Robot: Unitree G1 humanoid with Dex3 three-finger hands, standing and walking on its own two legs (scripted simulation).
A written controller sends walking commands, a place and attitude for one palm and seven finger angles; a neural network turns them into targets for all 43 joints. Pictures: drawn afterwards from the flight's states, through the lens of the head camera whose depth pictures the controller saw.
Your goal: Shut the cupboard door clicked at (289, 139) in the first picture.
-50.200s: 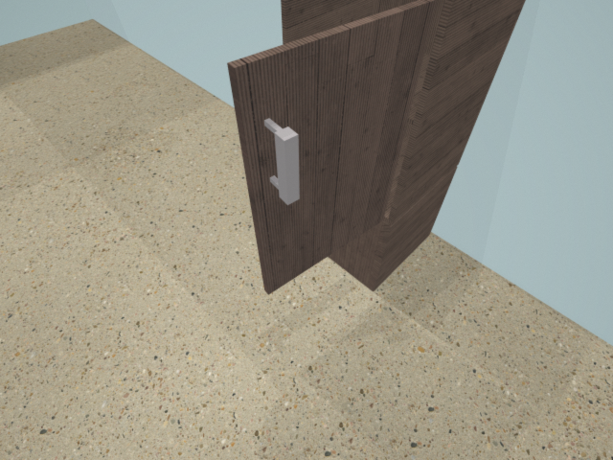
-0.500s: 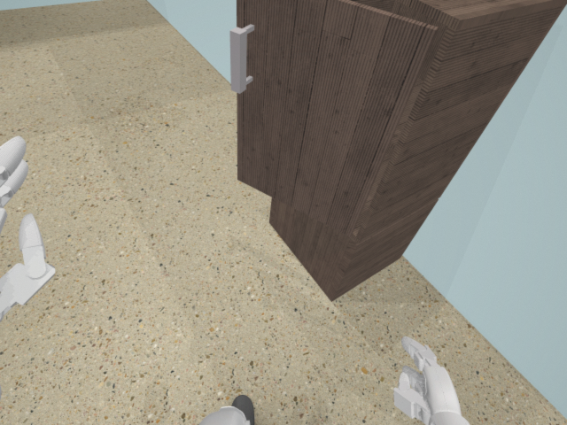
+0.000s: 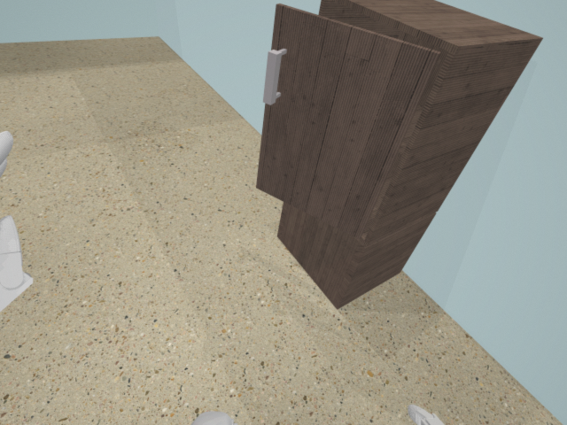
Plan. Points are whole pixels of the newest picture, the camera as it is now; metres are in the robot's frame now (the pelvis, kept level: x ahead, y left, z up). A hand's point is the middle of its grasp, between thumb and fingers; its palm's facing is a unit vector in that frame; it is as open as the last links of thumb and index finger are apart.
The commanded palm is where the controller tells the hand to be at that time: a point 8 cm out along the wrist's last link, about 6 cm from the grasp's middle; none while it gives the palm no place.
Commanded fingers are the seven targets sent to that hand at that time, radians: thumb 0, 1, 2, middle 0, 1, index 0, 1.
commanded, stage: stop stepping back and stand still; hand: left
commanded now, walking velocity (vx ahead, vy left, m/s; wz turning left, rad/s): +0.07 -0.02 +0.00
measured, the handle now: (276, 76) +0.94 +0.06 +0.11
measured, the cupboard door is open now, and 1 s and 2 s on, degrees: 25 25 25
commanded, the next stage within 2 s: let the arm hang, fingers relaxed in 0.84 s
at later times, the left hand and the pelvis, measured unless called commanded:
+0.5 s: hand out of the picture +0.16 +0.33 +0.20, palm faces +0.41 -0.79 -0.45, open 7.4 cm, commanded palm +0.10 +0.36 +0.21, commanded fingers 0.00 0.90 0.90 -0.20 -0.30 -0.20 -0.30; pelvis -0.05 +0.06 +0.02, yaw -2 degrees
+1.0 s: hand out of the picture +0.18 +0.33 +0.13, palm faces +0.29 -0.79 -0.53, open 7.4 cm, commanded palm none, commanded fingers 0.00 0.90 0.90 -0.20 -0.30 -0.20 -0.30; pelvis -0.03 +0.07 +0.02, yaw +0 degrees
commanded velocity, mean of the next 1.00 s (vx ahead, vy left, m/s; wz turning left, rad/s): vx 0.05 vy -0.07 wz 0.00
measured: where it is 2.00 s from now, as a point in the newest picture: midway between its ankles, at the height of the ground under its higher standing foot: outside the picture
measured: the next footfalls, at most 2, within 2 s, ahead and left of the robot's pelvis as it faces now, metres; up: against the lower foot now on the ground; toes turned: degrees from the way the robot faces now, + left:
left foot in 0.08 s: +0.04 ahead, +0.16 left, +0.00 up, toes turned +2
right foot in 0.44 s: -0.02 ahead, -0.04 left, +0.00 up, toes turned -3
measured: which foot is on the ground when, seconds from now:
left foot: up 0.00-0.06, down 0.08-1.00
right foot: down 0.00-0.08, up 0.10-0.42, down 0.44-1.00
